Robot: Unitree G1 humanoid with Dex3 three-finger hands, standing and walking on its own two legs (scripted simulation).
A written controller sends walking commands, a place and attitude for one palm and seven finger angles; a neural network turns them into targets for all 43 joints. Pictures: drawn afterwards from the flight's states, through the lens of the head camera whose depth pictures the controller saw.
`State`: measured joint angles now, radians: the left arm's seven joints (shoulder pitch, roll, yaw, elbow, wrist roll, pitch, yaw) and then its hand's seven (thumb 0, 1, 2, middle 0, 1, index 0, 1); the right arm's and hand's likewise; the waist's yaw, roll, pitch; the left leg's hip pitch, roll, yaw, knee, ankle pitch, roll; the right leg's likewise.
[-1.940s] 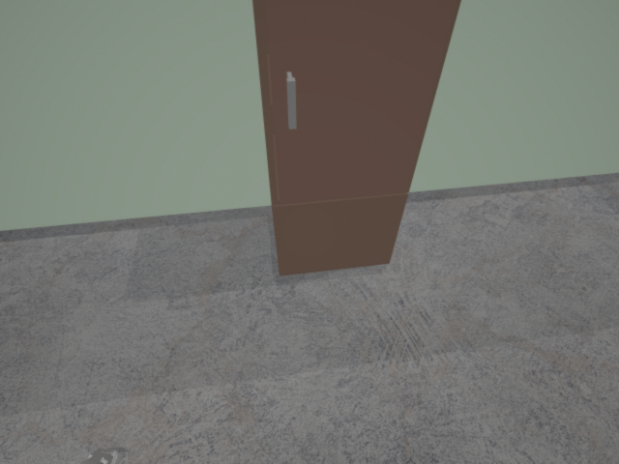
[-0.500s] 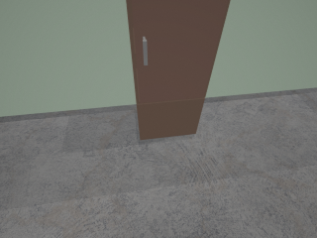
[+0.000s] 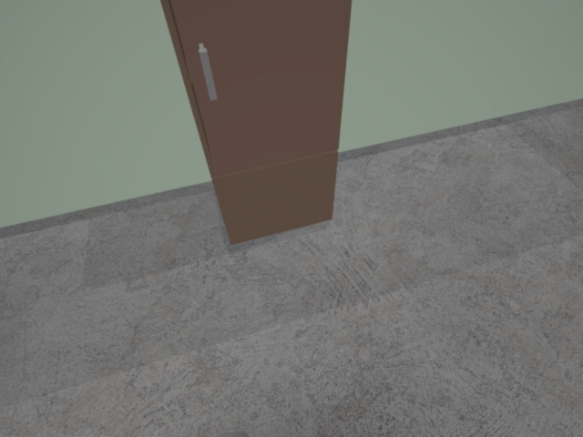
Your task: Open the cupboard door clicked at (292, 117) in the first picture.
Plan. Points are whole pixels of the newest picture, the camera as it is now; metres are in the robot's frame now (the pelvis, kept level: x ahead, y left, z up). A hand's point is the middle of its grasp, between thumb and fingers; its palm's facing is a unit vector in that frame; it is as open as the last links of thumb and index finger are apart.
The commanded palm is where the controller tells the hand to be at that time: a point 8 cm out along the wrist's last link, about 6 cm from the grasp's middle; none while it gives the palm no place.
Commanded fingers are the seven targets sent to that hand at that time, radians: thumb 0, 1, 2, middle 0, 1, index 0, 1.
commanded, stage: walk to a spot facing it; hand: left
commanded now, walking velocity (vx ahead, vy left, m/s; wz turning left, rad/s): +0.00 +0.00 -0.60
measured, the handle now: (207, 71) +0.89 +0.29 +0.04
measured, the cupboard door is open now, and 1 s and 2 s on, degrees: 0 0 0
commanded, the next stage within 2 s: turn to face it in 1.64 s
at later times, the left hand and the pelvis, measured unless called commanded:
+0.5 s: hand out of the picture +0.08 +0.26 -0.15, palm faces -0.18 -0.96 -0.23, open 7.4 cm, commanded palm none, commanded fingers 0.00 0.90 0.90 -0.20 -0.30 -0.20 -0.30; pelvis -0.04 +0.05 +0.02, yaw -16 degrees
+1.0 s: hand out of the picture +0.12 +0.14 -0.14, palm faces -0.53 -0.82 -0.20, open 7.4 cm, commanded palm none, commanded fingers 0.00 0.90 0.90 -0.20 -0.30 -0.20 -0.30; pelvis -0.03 +0.01 +0.02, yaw -35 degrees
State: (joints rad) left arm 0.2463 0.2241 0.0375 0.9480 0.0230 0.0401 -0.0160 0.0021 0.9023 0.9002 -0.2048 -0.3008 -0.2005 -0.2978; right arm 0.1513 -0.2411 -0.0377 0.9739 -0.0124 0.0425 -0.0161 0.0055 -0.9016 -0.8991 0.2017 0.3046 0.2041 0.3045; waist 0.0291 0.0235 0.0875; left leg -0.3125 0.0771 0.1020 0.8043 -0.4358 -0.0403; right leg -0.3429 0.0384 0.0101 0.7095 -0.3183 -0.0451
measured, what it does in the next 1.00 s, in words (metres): steps on the spot, turning right: left foot, then right foot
